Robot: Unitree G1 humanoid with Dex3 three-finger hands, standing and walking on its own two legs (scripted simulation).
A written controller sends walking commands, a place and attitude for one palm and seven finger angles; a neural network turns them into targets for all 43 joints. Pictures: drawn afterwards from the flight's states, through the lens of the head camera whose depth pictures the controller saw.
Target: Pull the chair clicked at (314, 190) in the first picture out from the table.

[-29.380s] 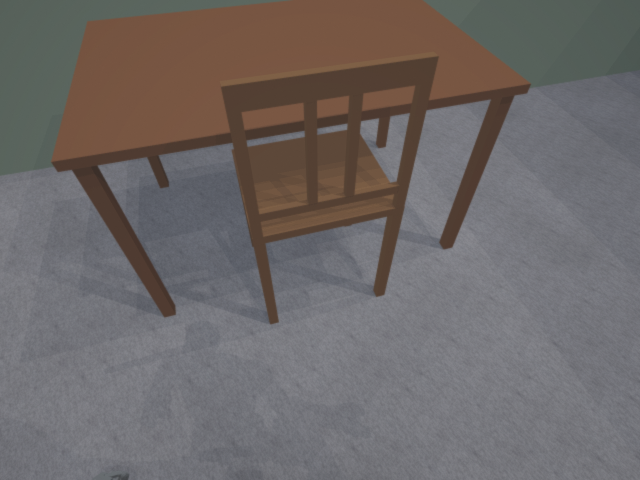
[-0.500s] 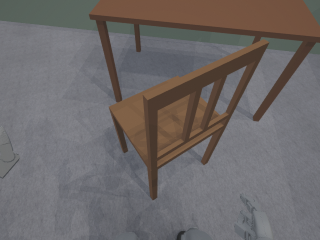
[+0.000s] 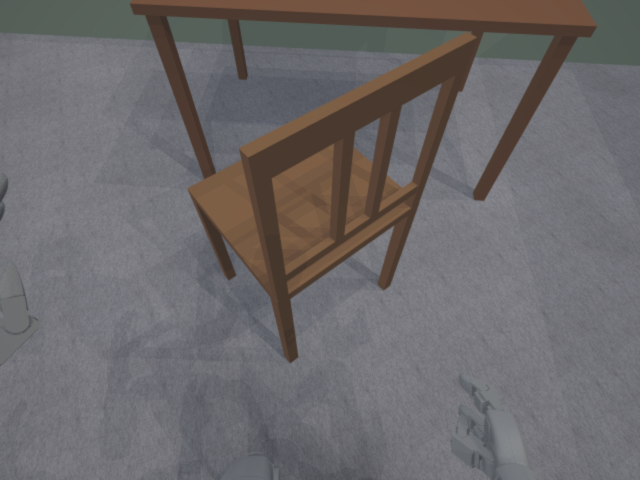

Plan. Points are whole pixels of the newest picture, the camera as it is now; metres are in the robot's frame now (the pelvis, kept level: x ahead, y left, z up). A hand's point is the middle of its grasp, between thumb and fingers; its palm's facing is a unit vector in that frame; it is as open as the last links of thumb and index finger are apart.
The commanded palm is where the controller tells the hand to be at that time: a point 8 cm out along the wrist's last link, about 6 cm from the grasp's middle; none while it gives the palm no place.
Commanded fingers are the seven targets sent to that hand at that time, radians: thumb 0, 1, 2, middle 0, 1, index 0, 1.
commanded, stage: step back with the hand held close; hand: left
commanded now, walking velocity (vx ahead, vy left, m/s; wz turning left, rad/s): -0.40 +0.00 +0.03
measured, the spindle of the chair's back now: (340, 192) +0.57 -0.01 -0.07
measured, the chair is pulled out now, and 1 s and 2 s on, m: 0.49 0.49 0.49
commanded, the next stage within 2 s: stop stepping back and stand still in 0.06 s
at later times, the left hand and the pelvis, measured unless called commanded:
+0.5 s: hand out of the picture +0.11 +0.25 +0.16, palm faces +0.45 -0.78 -0.45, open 7.4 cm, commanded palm +0.05 +0.29 +0.18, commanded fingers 0.00 0.90 0.90 -0.20 -0.30 -0.20 -0.30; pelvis -0.09 -0.01 +0.00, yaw +1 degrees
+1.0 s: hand out of the picture +0.12 +0.25 +0.13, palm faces +0.37 -0.80 -0.47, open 7.4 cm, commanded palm none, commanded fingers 0.00 0.90 0.90 -0.20 -0.30 -0.20 -0.30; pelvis -0.08 -0.01 +0.00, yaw +2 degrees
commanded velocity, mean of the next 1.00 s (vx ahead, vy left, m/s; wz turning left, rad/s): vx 0.03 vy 0.00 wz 0.01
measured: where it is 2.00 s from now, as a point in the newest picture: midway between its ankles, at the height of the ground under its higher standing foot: outside the picture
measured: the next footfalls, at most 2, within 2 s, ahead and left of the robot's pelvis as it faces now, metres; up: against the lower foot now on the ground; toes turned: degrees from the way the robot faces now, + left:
left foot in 0.16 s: -0.04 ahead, +0.10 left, +0.00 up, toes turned +3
right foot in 0.72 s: -0.05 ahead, -0.12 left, +0.00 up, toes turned +1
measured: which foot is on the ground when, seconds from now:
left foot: up 0.00-0.14, down 0.16-1.00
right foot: down 0.00-0.58, up 0.60-0.70, down 0.72-1.00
